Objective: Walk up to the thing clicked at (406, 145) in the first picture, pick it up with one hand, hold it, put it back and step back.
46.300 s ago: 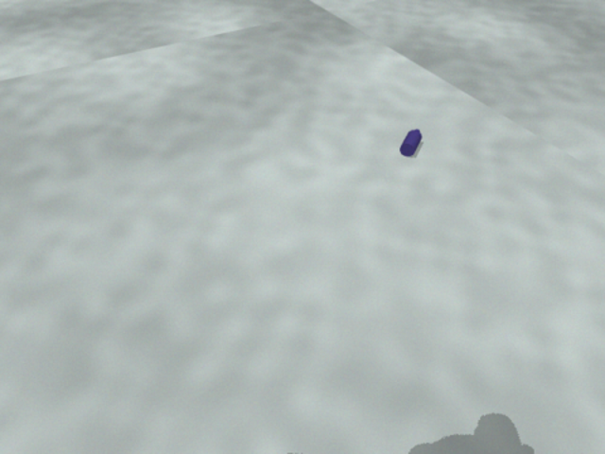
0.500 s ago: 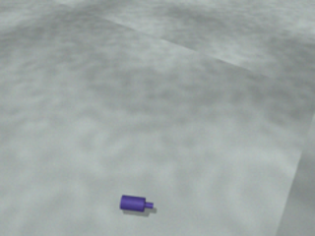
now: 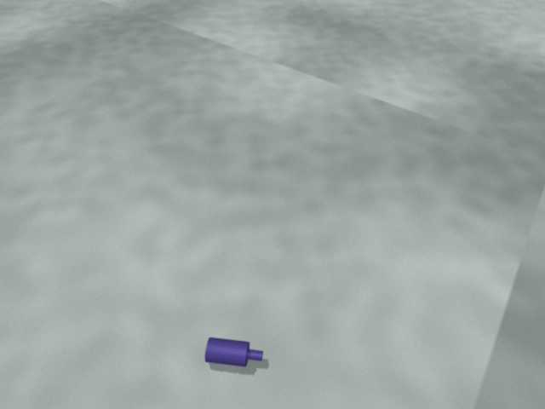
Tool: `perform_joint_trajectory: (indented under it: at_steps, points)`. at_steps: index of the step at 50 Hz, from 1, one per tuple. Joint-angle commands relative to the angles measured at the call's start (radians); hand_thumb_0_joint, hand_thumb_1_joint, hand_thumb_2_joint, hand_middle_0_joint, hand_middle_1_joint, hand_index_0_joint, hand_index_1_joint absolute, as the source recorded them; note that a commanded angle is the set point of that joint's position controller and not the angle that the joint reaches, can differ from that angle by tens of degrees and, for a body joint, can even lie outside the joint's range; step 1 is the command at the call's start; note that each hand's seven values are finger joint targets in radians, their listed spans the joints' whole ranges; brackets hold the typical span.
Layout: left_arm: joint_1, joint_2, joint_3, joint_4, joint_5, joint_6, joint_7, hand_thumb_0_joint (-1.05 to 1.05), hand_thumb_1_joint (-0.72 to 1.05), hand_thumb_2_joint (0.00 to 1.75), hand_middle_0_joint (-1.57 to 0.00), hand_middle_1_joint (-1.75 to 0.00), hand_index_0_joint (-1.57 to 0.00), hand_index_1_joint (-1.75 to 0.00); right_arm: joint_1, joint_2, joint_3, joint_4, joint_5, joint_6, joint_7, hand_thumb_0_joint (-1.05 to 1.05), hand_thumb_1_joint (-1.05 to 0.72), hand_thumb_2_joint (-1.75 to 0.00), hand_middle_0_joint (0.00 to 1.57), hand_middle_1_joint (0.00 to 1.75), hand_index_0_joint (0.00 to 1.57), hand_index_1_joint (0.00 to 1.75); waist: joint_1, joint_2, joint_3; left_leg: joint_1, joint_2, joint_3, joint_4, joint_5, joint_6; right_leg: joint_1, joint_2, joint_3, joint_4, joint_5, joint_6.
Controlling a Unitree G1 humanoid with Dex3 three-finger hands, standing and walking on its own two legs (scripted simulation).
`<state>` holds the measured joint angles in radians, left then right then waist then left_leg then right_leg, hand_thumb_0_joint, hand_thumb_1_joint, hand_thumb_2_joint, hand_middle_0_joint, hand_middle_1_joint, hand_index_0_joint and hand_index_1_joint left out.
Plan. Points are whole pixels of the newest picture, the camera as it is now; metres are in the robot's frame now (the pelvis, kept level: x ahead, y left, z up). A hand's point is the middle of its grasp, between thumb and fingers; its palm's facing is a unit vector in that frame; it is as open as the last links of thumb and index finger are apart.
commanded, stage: stand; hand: left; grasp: from above
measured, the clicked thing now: (235, 352) +0.45 +0.14 -0.74
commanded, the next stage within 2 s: step back in 0.44 s
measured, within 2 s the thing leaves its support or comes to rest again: neither
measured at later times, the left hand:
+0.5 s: hand out of the picture +0.08 +0.25 -0.16, palm faces +0.00 -0.94 -0.34, open 7.3 cm
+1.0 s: hand out of the picture +0.05 +0.31 -0.18, palm faces -0.10 -0.93 -0.36, open 7.3 cm
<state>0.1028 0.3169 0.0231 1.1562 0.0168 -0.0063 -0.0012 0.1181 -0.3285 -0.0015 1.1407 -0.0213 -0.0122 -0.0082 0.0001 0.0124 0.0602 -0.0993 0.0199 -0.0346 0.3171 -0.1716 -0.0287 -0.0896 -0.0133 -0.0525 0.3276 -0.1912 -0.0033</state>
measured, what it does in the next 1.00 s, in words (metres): walks backwards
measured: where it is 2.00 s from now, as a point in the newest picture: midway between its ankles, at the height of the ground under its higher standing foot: outside the picture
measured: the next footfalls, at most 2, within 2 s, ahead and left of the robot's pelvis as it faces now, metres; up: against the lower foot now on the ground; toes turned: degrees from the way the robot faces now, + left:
right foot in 1.16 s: -0.11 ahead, -0.08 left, +0.00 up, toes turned -3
left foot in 1.48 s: -0.20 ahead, +0.17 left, +0.00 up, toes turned -4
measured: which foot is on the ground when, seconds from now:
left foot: down 0.00-1.00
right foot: down 0.00-0.74, up 0.76-1.00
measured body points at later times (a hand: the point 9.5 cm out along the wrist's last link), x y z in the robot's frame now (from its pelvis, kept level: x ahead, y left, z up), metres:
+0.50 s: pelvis +0.00 +0.00 +0.00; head +0.02 -0.01 +0.45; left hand +0.08 +0.29 -0.13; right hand +0.08 -0.30 -0.14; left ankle +0.00 +0.14 -0.75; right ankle -0.01 -0.11 -0.75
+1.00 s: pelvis -0.08 +0.06 -0.02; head -0.01 +0.08 +0.42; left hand +0.06 +0.36 -0.15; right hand -0.02 -0.26 -0.13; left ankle -0.04 +0.15 -0.75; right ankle -0.13 -0.09 -0.68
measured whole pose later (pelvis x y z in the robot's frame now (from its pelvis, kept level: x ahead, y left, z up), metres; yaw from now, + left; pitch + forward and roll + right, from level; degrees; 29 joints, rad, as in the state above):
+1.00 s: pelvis -0.08 +0.06 -0.02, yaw -3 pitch -2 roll -1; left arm 0.08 0.39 0.07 0.89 0.01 0.07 0.02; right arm 0.13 -0.34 -0.04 0.90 -0.03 0.02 -0.02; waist -0.02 -0.03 0.22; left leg -0.30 0.00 0.03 0.57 -0.24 0.05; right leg -0.40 0.09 0.14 1.09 -0.53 0.03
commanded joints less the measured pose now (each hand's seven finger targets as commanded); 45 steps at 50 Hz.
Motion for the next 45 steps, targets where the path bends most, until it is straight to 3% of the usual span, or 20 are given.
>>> perform_joint_trajectory:
  at_steps: [1,11,21,22,24,25,26,27,28,30,32,34,35,36,37,38,39,41,43,45]
  points:
    - [-0.028,0.207,0.036,-0.053,-0.004,-0.021,0.017,0.00,0.90,0.90,-0.20,-0.30,-0.20,-0.30,-0.034,-0.203,-0.036,-0.050,0.007,-0.016,-0.013,0.00,-0.90,-0.90,0.20,0.30,0.20,0.30,0.004,-0.003,-0.061,-0.014,0.101,-0.069,-0.045,0.121,0.040,0.006,-0.116,0.101,-0.066,0.097,-0.011]
    - [-0.037,0.220,0.036,-0.061,-0.005,-0.025,0.016,0.00,0.90,0.90,-0.20,-0.30,-0.20,-0.30,-0.033,-0.206,-0.034,-0.053,0.006,-0.016,-0.010,0.00,-0.90,-0.90,0.20,0.30,0.20,0.30,0.001,-0.013,-0.079,-0.006,0.103,-0.064,-0.046,0.123,0.041,0.018,-0.120,0.105,-0.066,0.114,-0.014]
    - [-0.037,0.226,0.033,-0.069,-0.008,-0.030,0.018,0.00,0.90,0.90,-0.20,-0.30,-0.20,-0.30,-0.038,-0.205,-0.035,-0.055,0.006,-0.016,-0.010,0.00,-0.90,-0.90,0.20,0.30,0.20,0.30,0.001,-0.012,-0.096,0.016,0.109,-0.056,-0.034,0.202,0.036,0.033,-0.123,0.104,-0.048,0.214,-0.016]
    - [-0.020,0.304,0.082,-0.089,-0.030,-0.018,0.023,0.00,0.90,0.90,-0.20,-0.30,-0.20,-0.30,-0.089,-0.258,-0.053,-0.086,0.015,0.002,-0.004,0.00,-0.90,-0.90,0.20,0.30,0.20,0.30,0.007,-0.025,0.016,-0.072,0.077,-0.052,0.102,0.324,0.061,-0.043,-0.115,0.126,0.016,0.397,-0.022]
    - [-0.006,0.316,0.093,-0.128,-0.032,-0.013,0.028,0.00,0.90,0.90,-0.20,-0.30,-0.20,-0.30,-0.049,-0.227,-0.052,-0.113,0.031,0.015,-0.003,0.00,-0.90,-0.90,0.20,0.30,0.20,0.30,0.000,-0.057,-0.058,-0.098,0.027,-0.007,0.239,0.278,0.053,-0.003,-0.171,0.161,0.047,0.543,-0.089]
    - [-0.012,0.323,0.099,-0.151,-0.030,-0.010,0.029,0.00,0.90,0.90,-0.20,-0.30,-0.20,-0.30,-0.031,-0.222,-0.055,-0.123,0.034,0.023,-0.003,0.00,-0.90,-0.90,0.20,0.30,0.20,0.30,-0.005,-0.082,-0.090,-0.111,-0.001,0.013,0.300,0.210,0.048,-0.002,-0.214,0.191,0.042,0.545,-0.134]
    - [-0.027,0.329,0.103,-0.174,-0.023,-0.005,0.031,0.00,0.90,0.90,-0.20,-0.30,-0.20,-0.30,-0.032,-0.226,-0.065,-0.140,0.032,0.033,-0.003,0.00,-0.90,-0.90,0.20,0.30,0.20,0.30,-0.003,-0.124,-0.107,-0.139,-0.038,0.016,0.403,0.021,0.048,-0.019,-0.267,0.233,0.027,0.532,-0.188]
    - [-0.060,0.329,0.102,-0.206,-0.010,-0.003,0.033,0.00,0.90,0.90,-0.20,-0.30,-0.20,-0.30,-0.019,-0.230,-0.074,-0.153,0.025,0.042,0.000,0.00,-0.90,-0.90,0.20,0.30,0.20,0.30,-0.006,-0.184,-0.120,-0.178,-0.066,-0.002,0.535,-0.277,0.059,-0.039,-0.334,0.289,0.018,0.521,-0.244]
    - [-0.079,0.332,0.106,-0.237,0.003,-0.001,0.033,0.00,0.90,0.90,-0.20,-0.30,-0.20,-0.30,0.007,-0.233,-0.079,-0.168,0.020,0.052,0.005,0.00,-0.90,-0.90,0.20,0.30,0.20,0.30,-0.015,-0.173,-0.113,-0.176,-0.055,-0.047,0.639,-0.367,0.070,-0.102,-0.362,0.283,0.041,0.508,-0.272]
    - [-0.132,0.316,0.101,-0.274,0.012,0.005,0.036,0.00,0.90,0.90,-0.20,-0.30,-0.20,-0.30,0.055,-0.228,-0.085,-0.185,0.029,0.056,0.012,0.00,-0.90,-0.90,0.20,0.30,0.20,0.30,-0.046,-0.188,-0.103,-0.192,-0.033,-0.063,0.632,-0.355,0.081,-0.134,-0.323,0.228,0.095,0.503,-0.250]
    - [-0.115,0.297,0.093,-0.293,0.016,0.013,0.037,0.00,0.90,0.90,-0.20,-0.30,-0.20,-0.30,0.059,-0.230,-0.084,-0.197,0.029,0.050,0.012,0.00,-0.90,-0.90,0.20,0.30,0.20,0.30,-0.022,-0.181,-0.113,-0.216,-0.031,-0.020,0.495,-0.283,0.062,-0.080,-0.267,0.192,0.166,0.486,-0.209]
    - [-0.112,0.300,0.089,-0.311,0.003,0.030,0.032,0.00,0.90,0.90,-0.20,-0.30,-0.20,-0.30,0.092,-0.224,-0.090,-0.192,0.008,0.036,0.010,0.00,-0.90,-0.90,0.20,0.30,0.20,0.30,-0.033,-0.146,-0.129,-0.160,-0.040,0.032,0.229,-0.098,0.054,-0.062,-0.214,0.152,0.272,0.407,-0.150]
    - [-0.109,0.291,0.086,-0.319,-0.007,0.041,0.028,0.00,0.90,0.90,-0.20,-0.30,-0.20,-0.30,0.108,-0.219,-0.093,-0.189,-0.003,0.031,0.006,0.00,-0.90,-0.90,0.20,0.30,0.20,0.30,-0.043,-0.113,-0.107,-0.121,-0.029,0.033,0.094,0.093,0.050,-0.090,-0.179,0.137,0.324,0.336,-0.118]
    - [-0.068,0.238,0.078,-0.331,-0.021,0.050,0.026,0.00,0.90,0.90,-0.20,-0.30,-0.20,-0.30,0.074,-0.295,-0.114,-0.213,-0.023,0.022,0.002,0.00,-0.90,-0.90,0.20,0.30,0.20,0.30,-0.017,0.071,-0.113,-0.063,0.129,-0.189,0.050,0.386,0.092,-0.189,-0.048,0.094,0.457,0.129,-0.055]
    - [-0.052,0.200,0.069,-0.335,-0.023,0.057,0.033,0.00,0.90,0.90,-0.20,-0.30,-0.20,-0.30,0.054,-0.370,-0.126,-0.230,-0.024,0.015,0.002,0.00,-0.90,-0.90,0.20,0.30,0.20,0.30,-0.004,0.202,-0.100,0.013,0.268,-0.368,0.049,0.636,0.175,-0.368,0.124,0.122,0.593,-0.413,-0.027]
    - [-0.061,0.238,0.080,-0.329,-0.012,0.061,0.048,0.00,0.90,0.90,-0.20,-0.30,-0.20,-0.30,0.073,-0.420,-0.137,-0.243,-0.010,0.015,0.001,0.00,-0.90,-0.90,0.20,0.30,0.20,0.30,-0.055,0.221,-0.133,-0.053,0.353,-0.458,0.046,0.624,0.261,-0.332,0.135,0.240,0.738,-0.527,-0.022]
    - [-0.083,0.251,0.083,-0.318,-0.008,0.064,0.055,0.00,0.90,0.90,-0.20,-0.30,-0.20,-0.30,0.042,-0.381,-0.133,-0.249,-0.009,0.014,-0.005,0.00,-0.90,-0.90,0.20,0.30,0.20,0.30,-0.048,0.150,-0.125,-0.046,0.331,-0.410,0.061,0.584,0.266,-0.346,0.123,0.285,0.819,-0.484,-0.028]
    - [-0.013,0.252,0.079,-0.300,-0.024,0.062,0.052,0.00,0.90,0.90,-0.20,-0.30,-0.20,-0.30,-0.059,-0.311,-0.111,-0.280,-0.013,0.013,-0.019,0.00,-0.90,-0.90,0.20,0.30,0.20,0.30,0.017,0.120,-0.116,-0.011,0.226,-0.221,0.123,0.565,0.229,-0.416,0.122,0.278,0.911,-0.363,-0.021]
    - [0.024,0.267,0.089,-0.305,-0.015,0.057,0.043,0.00,0.90,0.90,-0.20,-0.30,-0.20,-0.30,-0.020,-0.286,-0.110,-0.291,-0.005,0.010,-0.028,0.00,-0.90,-0.90,0.20,0.30,0.20,0.30,0.014,0.119,-0.139,0.058,0.221,-0.204,0.149,0.541,0.247,-0.416,0.105,0.246,0.908,-0.316,0.001]
    - [0.007,0.253,0.091,-0.326,-0.007,0.051,0.038,0.00,0.90,0.90,-0.20,-0.30,-0.20,-0.30,0.032,-0.272,-0.111,-0.294,-0.003,0.011,-0.032,0.00,-0.90,-0.90,0.20,0.30,0.20,0.30,-0.015,0.092,-0.138,0.106,0.231,-0.206,0.160,0.561,0.269,-0.423,0.101,0.234,0.859,-0.329,0.027]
